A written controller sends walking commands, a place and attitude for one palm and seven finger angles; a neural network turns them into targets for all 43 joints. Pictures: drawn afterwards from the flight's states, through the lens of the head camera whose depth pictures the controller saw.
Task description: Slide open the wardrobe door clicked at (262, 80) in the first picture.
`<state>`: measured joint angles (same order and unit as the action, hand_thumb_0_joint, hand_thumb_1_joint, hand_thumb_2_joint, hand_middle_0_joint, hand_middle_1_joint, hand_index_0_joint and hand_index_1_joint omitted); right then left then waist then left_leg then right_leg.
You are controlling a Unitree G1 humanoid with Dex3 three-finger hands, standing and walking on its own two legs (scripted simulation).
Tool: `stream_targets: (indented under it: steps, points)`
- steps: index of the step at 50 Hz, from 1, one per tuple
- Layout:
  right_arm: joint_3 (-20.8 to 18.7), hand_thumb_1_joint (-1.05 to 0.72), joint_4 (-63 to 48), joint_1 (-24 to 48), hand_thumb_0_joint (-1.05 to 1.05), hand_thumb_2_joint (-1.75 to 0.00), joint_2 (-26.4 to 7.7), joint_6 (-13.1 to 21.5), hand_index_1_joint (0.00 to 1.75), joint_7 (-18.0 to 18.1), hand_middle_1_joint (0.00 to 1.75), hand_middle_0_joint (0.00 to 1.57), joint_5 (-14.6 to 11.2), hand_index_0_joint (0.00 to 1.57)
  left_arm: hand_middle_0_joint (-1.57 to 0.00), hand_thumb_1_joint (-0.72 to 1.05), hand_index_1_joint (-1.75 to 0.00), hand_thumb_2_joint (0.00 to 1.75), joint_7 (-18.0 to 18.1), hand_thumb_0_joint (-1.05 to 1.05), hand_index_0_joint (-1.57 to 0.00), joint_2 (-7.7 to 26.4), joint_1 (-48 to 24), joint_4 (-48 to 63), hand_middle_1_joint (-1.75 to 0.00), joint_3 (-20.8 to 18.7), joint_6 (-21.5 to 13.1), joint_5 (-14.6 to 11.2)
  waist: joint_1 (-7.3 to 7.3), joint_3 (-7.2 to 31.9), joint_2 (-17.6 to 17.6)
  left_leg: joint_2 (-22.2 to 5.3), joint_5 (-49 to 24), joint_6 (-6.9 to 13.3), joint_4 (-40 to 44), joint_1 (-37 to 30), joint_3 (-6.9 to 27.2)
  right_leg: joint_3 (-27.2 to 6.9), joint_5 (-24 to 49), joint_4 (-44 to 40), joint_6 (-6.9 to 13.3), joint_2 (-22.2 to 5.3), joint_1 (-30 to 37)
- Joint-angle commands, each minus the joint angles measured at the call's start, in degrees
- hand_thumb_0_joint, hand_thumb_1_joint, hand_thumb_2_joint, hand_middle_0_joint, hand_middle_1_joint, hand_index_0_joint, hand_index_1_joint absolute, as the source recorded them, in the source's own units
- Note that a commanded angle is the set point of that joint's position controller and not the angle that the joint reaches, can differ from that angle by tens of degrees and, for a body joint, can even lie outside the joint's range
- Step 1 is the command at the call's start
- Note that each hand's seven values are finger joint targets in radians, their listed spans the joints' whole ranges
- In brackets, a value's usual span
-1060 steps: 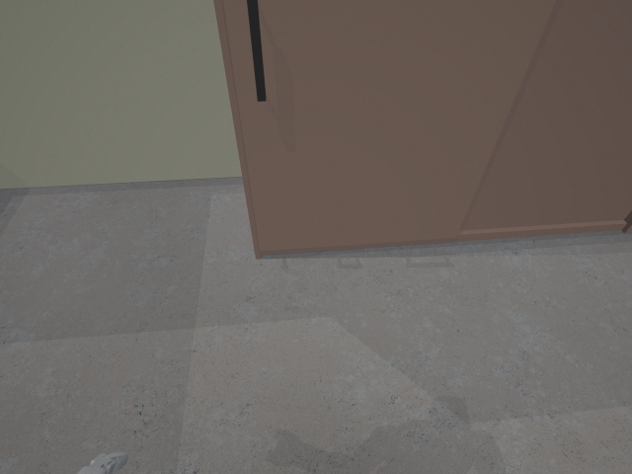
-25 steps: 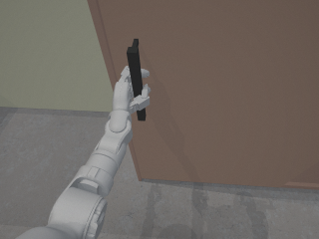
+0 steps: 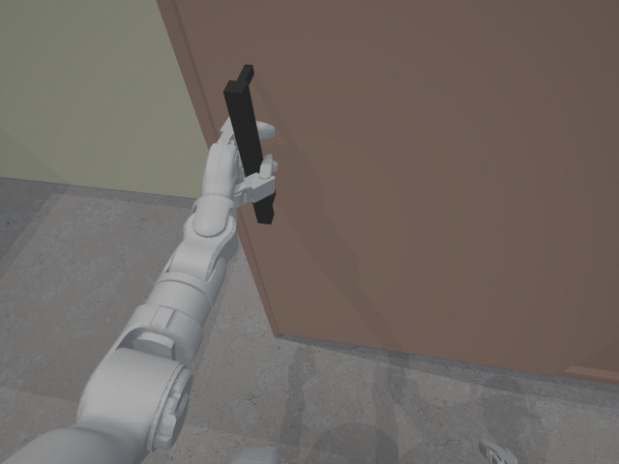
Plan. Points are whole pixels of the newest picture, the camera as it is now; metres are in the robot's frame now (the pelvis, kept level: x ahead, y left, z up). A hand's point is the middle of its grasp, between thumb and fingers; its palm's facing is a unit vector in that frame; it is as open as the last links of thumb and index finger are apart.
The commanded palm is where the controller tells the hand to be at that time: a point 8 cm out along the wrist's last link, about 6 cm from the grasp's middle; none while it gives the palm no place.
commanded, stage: step sideways, sliding the door along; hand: left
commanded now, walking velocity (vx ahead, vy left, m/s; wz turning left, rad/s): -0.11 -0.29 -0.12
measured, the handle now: (257, 154) +0.49 +0.12 +0.10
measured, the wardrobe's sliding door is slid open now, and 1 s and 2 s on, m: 0.00 0.17 0.34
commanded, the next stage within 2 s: none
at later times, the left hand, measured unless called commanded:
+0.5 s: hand (293, 177) +0.45 +0.06 +0.11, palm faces +0.31 -0.94 -0.16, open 6.6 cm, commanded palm +0.41 +0.02 +0.11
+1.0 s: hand (401, 189) +0.43 -0.08 +0.11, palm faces +0.19 -0.98 -0.08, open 6.0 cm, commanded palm +0.40 -0.10 +0.11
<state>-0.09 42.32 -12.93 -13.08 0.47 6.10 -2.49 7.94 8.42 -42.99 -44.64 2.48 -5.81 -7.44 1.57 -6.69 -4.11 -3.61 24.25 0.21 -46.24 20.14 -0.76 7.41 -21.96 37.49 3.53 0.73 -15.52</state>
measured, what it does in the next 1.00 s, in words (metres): steps to the right: right foot, then left foot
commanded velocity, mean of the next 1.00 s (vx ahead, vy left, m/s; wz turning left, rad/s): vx -0.21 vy -0.12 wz -0.20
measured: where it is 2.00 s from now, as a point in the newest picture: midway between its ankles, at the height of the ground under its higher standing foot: outside the picture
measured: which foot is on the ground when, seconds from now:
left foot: down 0.00-0.34, up 0.36-0.54, down 0.56-0.90, up 0.92-1.00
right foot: down 0.00-0.04, up 0.06-0.32, down 0.34-0.56, up 0.58-0.84, down 0.86-1.00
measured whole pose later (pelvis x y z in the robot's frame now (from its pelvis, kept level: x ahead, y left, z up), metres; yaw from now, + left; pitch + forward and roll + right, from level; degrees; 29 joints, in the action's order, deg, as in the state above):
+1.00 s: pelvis +0.12 -0.21 +0.01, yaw +3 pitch +0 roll +3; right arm 2.7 31.9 -3.5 -10.2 6.2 0.4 -1.3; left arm 8.4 2.4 -6.0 3.5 6.8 -8.5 -3.2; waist 7.8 -13.2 -4.4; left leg -4.0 33.7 -1.8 -58.2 20.5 -3.9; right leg 4.2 -17.5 35.9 3.8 -1.1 -18.1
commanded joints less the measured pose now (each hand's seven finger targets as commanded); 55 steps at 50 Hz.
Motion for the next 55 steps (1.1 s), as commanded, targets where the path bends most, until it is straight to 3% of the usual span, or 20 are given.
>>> stream_targets:
  steps: [1,2,3,8,14,16,18,20,25,26,28,29,35,40,44,46,47,48,50,55]
  points:
    - [-2.6,-0.90,-7.1,1.1,0.00,-0.90,-6.7,4.2,0.30,0.6,0.30,0.20,1.1,0.20,-0.45,0.90,-1.40,0.90,-6.7,0.00,-0.45,-12.7,-29.8,22.5,-1.40,14.8,-6.4,1.7,-7.91,24.6,-0.2,-13.9,-44.3,5.7,23.3,-25.5,11.2,-5.8,31.7,15.2,-3.2,-4.0,-4.5]
    - [-3.3,-0.90,-7.8,0.4,0.00,-0.90,-7.6,3.7,0.30,-0.7,0.30,0.20,1.5,0.20,-0.45,0.90,-1.40,0.90,-7.4,0.00,-0.45,-12.4,-30.9,25.7,-1.40,15.6,-7.5,1.1,-7.24,25.9,-8.9,-24.1,-75.4,10.5,17.3,-38.9,23.5,-7.8,-4.1,27.2,-4.0,-0.6,-21.9]
    - [-3.2,-0.90,-7.7,0.8,0.00,-0.90,-7.3,3.9,0.30,-3.0,0.30,0.20,1.8,0.20,-0.45,0.90,-1.40,0.90,-7.6,0.00,-0.45,-11.4,-30.2,25.4,-1.40,14.0,-8.0,1.8,-5.23,27.7,-4.8,-26.0,-73.4,12.3,15.6,-44.2,22.6,-13.0,-10.1,32.8,-2.6,-1.6,-26.0]
    - [-4.7,-0.90,-10.7,1.8,0.00,-0.90,-8.4,3.4,0.30,-3.6,0.30,0.20,0.8,0.20,-0.45,0.90,-1.40,0.90,-7.6,0.00,-0.45,-8.9,-27.2,29.1,-1.40,12.2,-6.7,2.8,-5.44,23.1,-1.2,-21.0,-57.3,8.4,15.0,-35.2,9.3,-10.0,-1.7,18.8,-3.2,-3.4,-20.1]
    - [-3.3,-0.90,-14.3,5.1,0.00,-0.90,-6.5,5.4,0.30,-3.3,0.30,0.20,-0.2,0.20,-0.45,0.90,-1.40,0.90,-7.5,0.00,-0.45,-7.4,-21.5,36.6,-1.40,11.9,-6.2,2.9,-4.44,21.0,-13.4,-13.3,-47.9,2.7,12.2,-23.3,-3.3,-1.8,10.5,1.3,-4.1,-0.8,0.2]
    - [-3.0,-0.90,-14.0,5.8,0.00,-0.90,-5.6,6.6,0.30,-2.9,0.30,0.20,-1.1,0.20,-0.45,0.90,-1.40,0.90,-6.7,0.00,-0.45,-5.2,-17.6,38.4,-1.40,10.5,-5.7,3.8,-3.22,22.1,-6.3,-8.2,-38.5,1.4,3.6,-16.8,-5.6,-1.7,29.3,-7.2,-4.2,-2.4,10.4]
    - [-2.8,-0.90,-13.9,6.6,0.00,-0.90,-2.7,7.4,0.30,-1.8,0.30,0.20,-0.7,0.20,-0.45,0.90,-1.40,0.90,-5.7,0.00,-0.45,0.6,-13.0,41.3,-1.40,7.5,-4.9,5.2,-2.58,26.0,16.1,3.9,7.3,1.0,-12.9,-0.2,-3.7,-19.6,64.1,-8.6,1.3,-18.4,19.7]
    - [-3.5,-0.90,-12.7,6.8,0.00,-0.90,-4.4,7.0,0.30,-0.5,0.30,0.20,-0.7,0.20,-0.45,0.90,-1.40,0.90,-5.0,0.00,-0.45,0.4,-5.8,39.8,-1.40,6.7,-2.8,4.5,-1.46,26.3,21.6,2.3,13.8,-1.9,-19.5,1.1,2.6,-21.7,67.6,-6.7,3.5,-21.0,17.8]
    - [-1.7,-0.90,-12.3,9.4,0.00,-0.90,-3.1,8.9,0.30,-0.5,0.30,0.20,0.1,0.20,-0.45,0.90,-1.40,0.90,-3.7,0.00,-0.45,-8.2,-8.4,51.2,-1.40,13.3,-6.0,4.0,-4.46,26.0,17.1,0.9,-6.1,-1.5,13.0,-7.2,-1.4,-11.5,63.5,1.9,1.0,-14.5,16.0]
    - [-2.2,-0.90,-13.1,9.2,0.00,-0.90,-3.7,8.2,0.30,-0.9,0.30,0.20,0.3,0.20,-0.45,0.90,-1.40,0.90,-3.8,0.00,-0.45,-9.7,-7.9,52.7,-1.40,15.2,-6.6,3.8,-4.47,27.4,13.6,-2.6,-23.6,-0.7,19.3,-16.0,-1.0,-9.7,53.2,4.7,-1.2,-12.8,10.3]
    - [-3.4,-0.90,-15.8,8.9,0.00,-0.90,-6.0,8.3,0.30,-3.0,0.30,0.20,0.0,0.20,-0.45,0.90,-1.40,0.90,-4.7,0.00,-0.45,-13.7,-8.2,58.1,-1.40,19.5,-7.5,3.1,-2.64,31.6,-5.4,-22.8,-72.6,10.2,16.9,-33.6,15.7,-7.2,-3.6,17.7,-5.1,-4.8,-11.4]
    - [-3.7,-0.90,-15.4,7.8,0.00,-0.90,-6.1,8.9,0.30,-4.7,0.30,0.20,-0.2,0.20,-0.45,0.90,-1.40,0.90,-5.1,0.00,-0.45,-14.1,-8.0,56.3,-1.40,19.3,-7.8,4.0,-1.96,31.9,-3.2,-22.6,-70.0,11.8,15.8,-34.6,10.6,-10.4,-9.0,23.3,-3.6,-3.6,-13.2]
    - [-2.5,-0.90,-17.3,5.8,0.00,-0.90,-4.8,10.8,0.30,-6.2,0.30,0.20,0.4,0.20,-0.45,0.90,-1.40,0.90,-5.5,0.00,-0.45,-17.3,-5.1,62.0,-1.40,25.5,-7.0,5.7,-4.17,24.9,-5.1,-14.6,-73.6,6.3,10.9,-42.2,-1.2,-4.8,-0.6,13.9,-4.7,-2.6,-20.0]
    - [-1.1,-0.90,-18.5,5.1,0.00,-0.90,-4.0,10.5,0.30,-7.0,0.30,0.20,1.6,0.20,-0.45,0.90,-1.40,0.90,-6.2,0.00,-0.45,-12.2,1.3,67.3,-1.40,22.3,-7.8,6.6,-4.10,24.8,-6.4,-15.0,-81.3,4.5,6.9,-42.8,-3.9,-1.5,6.4,2.4,-5.5,-0.3,-15.1]
    - [0.4,-0.90,-19.4,8.4,0.00,-0.90,-1.9,9.6,0.30,-7.0,0.30,0.20,0.7,0.20,-0.45,0.90,-1.40,0.90,-6.3,0.00,-0.45,-9.0,8.0,70.3,-1.40,19.1,-9.0,7.2,-2.42,24.2,0.8,-14.4,-60.8,2.5,-3.2,-26.0,-6.0,-4.0,30.3,-8.5,-5.0,-3.3,3.1]
    - [0.0,-0.90,-20.6,10.9,0.00,-0.90,-1.0,8.7,0.30,-5.0,0.30,0.20,0.3,0.20,-0.45,0.90,-1.40,0.90,-5.2,0.00,-0.45,-6.2,17.0,66.3,-1.40,16.9,-8.5,7.9,0.68,23.5,22.2,0.5,3.9,-2.4,-17.1,-1.2,-6.2,-24.8,92.9,-6.2,4.0,-16.8,19.7]
    - [0.0,-0.90,-21.4,9.8,0.00,-0.90,-0.9,9.1,0.30,-4.7,0.30,0.20,0.8,0.20,-0.45,0.90,-1.40,0.90,-5.0,0.00,-0.45,-6.0,23.1,63.9,-1.40,16.6,-7.9,7.5,1.56,21.4,26.8,2.8,18.2,-2.2,-18.9,4.9,-0.9,-28.0,101.7,-5.5,3.0,-19.2,20.4]
    - [0.4,-0.90,-21.0,9.1,0.00,-0.90,-0.5,9.7,0.30,-4.5,0.30,0.20,1.3,0.20,-0.45,0.90,-1.40,0.90,-5.6,0.00,-0.45,-7.2,24.0,65.9,-1.40,18.0,-8.5,7.2,1.69,20.0,24.9,1.9,16.9,-1.8,-17.8,7.2,0.9,-27.0,97.1,-5.4,1.7,-18.8,20.3]
    - [1.4,-0.90,-18.6,10.2,0.00,-0.90,0.2,9.6,0.30,-4.9,0.30,0.20,1.6,0.20,-0.45,0.90,-1.40,0.90,-5.5,0.00,-0.45,-8.2,19.8,73.4,-1.40,19.1,-11.0,7.7,-0.30,24.4,15.9,1.6,14.0,-2.6,-9.2,8.2,1.1,-25.5,89.9,-4.7,5.5,-17.5,26.9]
    - [0.3,-0.90,-19.7,11.2,0.00,-0.90,0.5,6.4,0.30,-5.4,0.30,0.20,1.5,0.20,-0.45,0.90,-1.40,0.90,-4.9,0.00,-0.45,-7.1,19.8,77.0,-1.40,19.5,-13.4,8.4,-1.67,28.5,16.4,2.5,-2.4,-3.6,7.8,-4.5,-3.6,-19.5,78.3,-4.1,4.9,-13.1,22.4]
